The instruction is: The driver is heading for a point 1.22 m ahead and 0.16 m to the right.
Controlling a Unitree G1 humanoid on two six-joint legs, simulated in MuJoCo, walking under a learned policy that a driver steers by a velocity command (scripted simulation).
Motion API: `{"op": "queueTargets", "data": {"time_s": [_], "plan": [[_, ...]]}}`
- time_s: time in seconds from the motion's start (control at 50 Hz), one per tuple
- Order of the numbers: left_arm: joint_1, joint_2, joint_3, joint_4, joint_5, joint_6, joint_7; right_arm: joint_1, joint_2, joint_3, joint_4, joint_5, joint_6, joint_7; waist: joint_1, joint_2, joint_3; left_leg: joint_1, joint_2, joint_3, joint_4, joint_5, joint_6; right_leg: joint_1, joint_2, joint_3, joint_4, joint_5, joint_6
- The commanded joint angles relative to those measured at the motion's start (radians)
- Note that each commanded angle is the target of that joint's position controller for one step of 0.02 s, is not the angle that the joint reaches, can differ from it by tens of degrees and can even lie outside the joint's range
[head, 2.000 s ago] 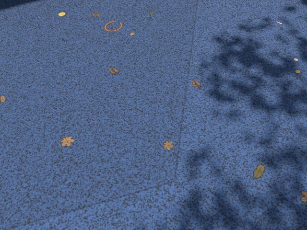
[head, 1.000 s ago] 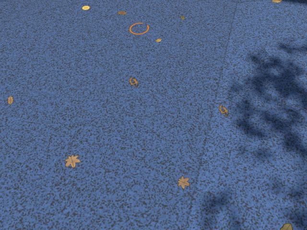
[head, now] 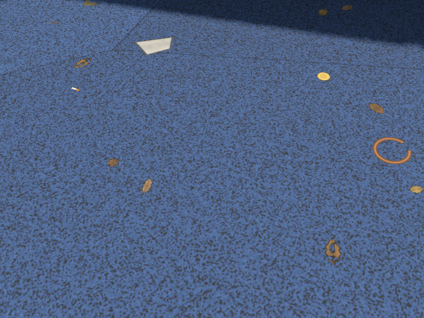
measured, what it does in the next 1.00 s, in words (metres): walks ahead: left foot, then right foot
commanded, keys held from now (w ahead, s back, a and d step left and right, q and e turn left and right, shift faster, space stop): w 0.78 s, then w+e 0.22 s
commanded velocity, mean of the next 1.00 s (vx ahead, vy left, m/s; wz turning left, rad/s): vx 0.50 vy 0.00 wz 0.09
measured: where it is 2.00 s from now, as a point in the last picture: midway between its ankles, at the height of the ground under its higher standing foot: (240, 156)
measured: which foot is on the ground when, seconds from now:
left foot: up 0.00-0.12, down 0.14-0.72, up 0.74-1.00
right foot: down 0.00-0.16, up 0.18-0.68, down 0.70-1.00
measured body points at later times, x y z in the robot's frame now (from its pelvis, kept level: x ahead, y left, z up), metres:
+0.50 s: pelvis +0.27 +0.06 +0.00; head +0.29 +0.07 +0.45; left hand +0.37 +0.32 -0.13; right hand +0.28 -0.21 -0.13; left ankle +0.19 +0.10 -0.74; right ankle +0.43 -0.09 -0.68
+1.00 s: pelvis +0.55 +0.04 +0.00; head +0.57 +0.03 +0.45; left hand +0.51 +0.29 -0.13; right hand +0.70 -0.20 -0.12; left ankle +0.65 +0.21 -0.68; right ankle +0.53 -0.03 -0.74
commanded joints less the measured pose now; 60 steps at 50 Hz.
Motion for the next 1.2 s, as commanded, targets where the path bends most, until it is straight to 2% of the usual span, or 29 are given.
{"op": "queueTargets", "data": {"time_s": [0.02, 0.06, 0.1, 0.12, 0.14, 0.16, 0.18, 0.2, 0.22, 0.24, 0.26, 0.3, 0.36, 0.48, 0.6, 0.64, 0.68, 0.7, 0.72, 0.74, 0.76, 0.78, 0.82, 0.9, 0.98, 1.1, 1.16, 1.18, 1.2], "plan": [[-0.005, 0.142, 0.028, -0.050, -0.001, -0.009, 0.008, -0.108, -0.019, 0.010, -0.097, -0.004, -0.014, 0.011, -0.008, -0.128, 0.040, 0.063, -0.011, 0.056, -0.131, 0.005, 0.025, -0.031, -0.266, 0.062, -0.079, 0.446, -0.102], [0.032, 0.155, 0.029, -0.027, 0.001, 0.005, 0.011, -0.119, -0.026, 0.009, -0.106, -0.012, -0.016, 0.004, -0.008, -0.130, 0.040, 0.103, -0.045, 0.079, -0.190, -0.080, 0.055, 0.031, -0.282, 0.045, -0.024, 0.587, -0.098], [0.048, 0.183, 0.031, -0.010, 0.003, 0.020, 0.014, -0.046, -0.043, 0.000, -0.085, -0.019, -0.022, -0.010, -0.045, -0.150, -0.013, 0.230, -0.111, 0.106, -0.234, -0.179, 0.095, 0.075, -0.289, 0.018, 0.135, 0.889, -0.093], [0.049, 0.188, 0.028, -0.006, 0.001, 0.029, 0.014, 0.071, -0.058, -0.010, -0.046, -0.024, -0.031, -0.018, -0.098, -0.139, -0.080, 0.376, -0.147, 0.106, -0.293, -0.170, 0.119, 0.057, -0.279, -0.004, 0.290, 0.936, -0.084], [0.043, 0.172, 0.019, -0.015, -0.003, 0.033, 0.014, 0.233, -0.088, -0.025, 0.011, -0.035, -0.042, -0.031, -0.167, -0.099, -0.175, 0.622, -0.127, 0.056, -0.339, -0.131, 0.146, -0.070, -0.252, -0.025, 0.498, 0.795, -0.066], [0.069, 0.080, -0.007, -0.076, -0.026, 0.028, 0.000, 0.347, -0.189, -0.050, 0.024, -0.050, -0.046, -0.049, -0.186, 0.084, -0.326, 0.966, 0.168, -0.334, -0.360, -0.246, 0.233, -0.412, -0.174, -0.037, 0.842, 0.309, -0.020], [0.062, 0.110, 0.007, -0.096, -0.020, 0.029, -0.006, 0.364, -0.243, -0.063, 0.024, -0.004, -0.035, -0.058, -0.163, 0.154, -0.408, 1.032, 0.349, -0.732, -0.500, -0.100, 0.313, -0.609, -0.017, 0.083, 1.100, -0.272, 0.007], [-0.053, 0.152, 0.021, -0.114, -0.010, 0.032, -0.005, 0.315, -0.223, -0.060, 0.026, 0.012, -0.029, -0.067, -0.165, 0.019, -0.281, 0.952, 0.300, -0.555, -0.493, 0.023, 0.287, -0.699, -0.069, 0.198, 1.128, -0.185, -0.003], [-0.087, 0.115, 0.008, -0.122, -0.019, 0.022, -0.009, 0.260, -0.167, -0.045, 0.035, 0.016, -0.036, -0.072, -0.133, 0.007, -0.161, 0.808, 0.256, -0.415, -0.508, 0.119, 0.262, -0.695, -0.099, 0.209, 1.071, -0.118, -0.011], [-0.069, 0.101, 0.006, -0.105, -0.016, 0.022, -0.012, 0.220, -0.118, -0.030, 0.043, 0.016, -0.044, -0.072, -0.087, -0.022, -0.092, 0.692, 0.200, -0.321, -0.539, 0.169, 0.212, -0.640, -0.130, 0.215, 0.975, -0.083, -0.015], [-0.043, 0.097, 0.006, -0.092, 0.003, 0.036, -0.015, 0.189, -0.088, -0.018, 0.050, 0.022, -0.052, -0.072, -0.047, -0.009, -0.058, 0.606, 0.156, -0.257, -0.569, 0.184, 0.182, -0.581, -0.142, 0.218, 0.916, -0.068, -0.009], [0.004, 0.084, 0.007, -0.064, 0.019, 0.064, -0.024, 0.184, -0.067, -0.010, 0.058, 0.022, -0.071, -0.068, -0.021, 0.008, -0.061, 0.539, 0.122, -0.205, -0.618, 0.191, 0.173, -0.509, -0.134, 0.206, 0.880, -0.037, 0.001], [-0.074, 0.071, 0.009, -0.084, 0.020, 0.075, -0.036, 0.232, -0.092, -0.016, 0.091, 0.031, -0.086, -0.066, -0.025, 0.006, -0.012, 0.530, 0.106, -0.169, -0.686, 0.145, 0.181, -0.586, -0.142, 0.193, 0.804, 0.059, 0.019], [-0.285, 0.059, 0.002, -0.144, 0.013, 0.069, -0.036, 0.333, -0.088, -0.011, 0.143, 0.029, -0.091, -0.067, -0.080, 0.003, 0.041, 0.629, 0.095, -0.120, -0.704, 0.202, 0.161, -0.692, -0.130, 0.177, 0.559, 0.239, 0.030], [-0.421, 0.062, -0.007, -0.199, 0.011, 0.056, -0.038, 0.411, -0.103, -0.006, 0.201, 0.015, -0.089, -0.085, -0.109, 0.011, 0.071, 0.773, 0.137, -0.100, -0.649, 0.376, 0.147, -0.661, -0.071, 0.140, 0.371, 0.216, -0.030], [-0.368, 0.073, -0.002, -0.189, 0.009, 0.048, -0.031, 0.380, -0.120, -0.007, 0.206, 0.012, -0.089, -0.091, -0.070, 0.021, 0.047, 0.791, 0.143, -0.080, -0.568, 0.592, 0.127, -0.549, -0.028, 0.122, 0.326, 0.140, -0.066], [-0.146, 0.106, 0.017, -0.117, 0.011, 0.037, -0.012, 0.351, -0.140, -0.011, 0.212, 0.008, -0.084, -0.092, 0.031, 0.015, -0.076, 0.775, 0.108, -0.044, -0.303, 0.791, 0.097, -0.277, 0.041, 0.097, 0.256, 0.109, -0.108], [0.029, 0.149, 0.033, -0.067, 0.029, 0.027, 0.000, 0.346, -0.127, -0.005, 0.202, 0.015, -0.086, -0.091, 0.100, -0.018, -0.182, 0.620, 0.070, -0.019, -0.068, 0.597, 0.081, -0.013, -0.044, 0.184, 0.235, 0.123, -0.146], [0.142, 0.280, 0.067, -0.055, 0.052, 0.024, 0.009, 0.446, -0.025, 0.019, 0.168, 0.054, -0.090, -0.080, 0.075, -0.228, -0.339, 0.278, -0.081, 0.044, 0.341, 0.068, 0.031, 0.308, -0.361, 0.639, 0.204, 0.032, -0.269], [0.100, 0.254, 0.062, -0.048, 0.015, 0.036, -0.005, 0.447, -0.076, 0.002, 0.185, 0.034, -0.090, -0.080, 0.054, -0.230, -0.366, 0.119, -0.175, -0.072, 0.507, -0.450, 0.039, 0.305, -0.431, 0.938, 0.049, 0.050, -0.317], [-0.024, 0.206, 0.051, -0.062, -0.007, 0.039, -0.009, 0.361, -0.094, -0.006, 0.166, 0.020, -0.086, -0.080, 0.005, -0.137, -0.179, 0.051, -0.094, -0.111, 0.533, -0.370, 0.047, 0.148, -0.389, 0.769, 0.038, -0.029, -0.286], [-0.101, 0.132, 0.032, -0.073, -0.008, 0.036, -0.014, 0.305, -0.084, -0.001, 0.152, 0.017, -0.091, -0.073, -0.013, -0.077, -0.081, 0.057, -0.051, -0.098, 0.473, -0.295, 0.048, 0.006, -0.349, 0.642, -0.002, -0.004, -0.260], [-0.131, 0.075, 0.012, -0.047, -0.010, 0.026, -0.013, 0.285, -0.056, 0.003, 0.144, -0.002, -0.076, -0.064, -0.068, -0.106, 0.002, 0.133, 0.010, -0.070, 0.346, -0.236, 0.032, -0.155, -0.242, 0.485, -0.058, 0.123, -0.200], [-0.059, 0.111, 0.021, -0.001, -0.018, 0.004, -0.013, 0.239, -0.020, 0.013, 0.124, -0.012, -0.051, -0.048, -0.087, -0.099, 0.000, 0.130, 0.028, -0.023, 0.229, -0.169, -0.029, -0.196, -0.192, 0.400, -0.099, 0.280, -0.226], [-0.003, 0.120, 0.027, 0.017, -0.021, 0.010, -0.011, 0.047, -0.020, 0.020, 0.056, -0.003, -0.050, -0.049, -0.044, -0.101, 0.041, 0.064, 0.029, 0.000, -0.013, -0.029, -0.082, -0.178, -0.153, 0.380, -0.117, 0.277, -0.216], [0.074, 0.142, 0.037, 0.024, -0.009, 0.021, -0.003, -0.122, -0.029, 0.027, -0.012, 0.013, -0.060, -0.055, 0.015, -0.123, 0.011, 0.103, -0.021, -0.007, -0.206, 0.027, -0.087, -0.070, -0.163, 0.423, -0.007, 0.411, -0.194], [0.023, 0.171, 0.050, 0.000, -0.001, 0.027, 0.007, -0.058, -0.066, 0.016, -0.011, 0.016, -0.076, -0.061, -0.031, -0.135, -0.009, 0.240, -0.039, -0.028, -0.290, -0.068, -0.059, -0.070, -0.183, 0.476, 0.075, 0.445, -0.160], [-0.002, 0.181, 0.054, -0.009, -0.002, 0.026, 0.006, 0.025, -0.081, 0.008, 0.011, 0.015, -0.084, -0.067, -0.071, -0.126, -0.039, 0.358, -0.059, -0.018, -0.332, -0.094, -0.044, -0.094, -0.168, 0.477, 0.152, 0.483, -0.144], [-0.009, 0.165, 0.051, -0.014, -0.007, 0.023, 0.001, 0.158, -0.115, -0.007, 0.050, 0.003, -0.099, -0.079, -0.127, -0.064, -0.112, 0.543, -0.038, -0.039, -0.392, -0.091, -0.017, -0.144, -0.103, 0.434, 0.331, 0.475, -0.122]]}}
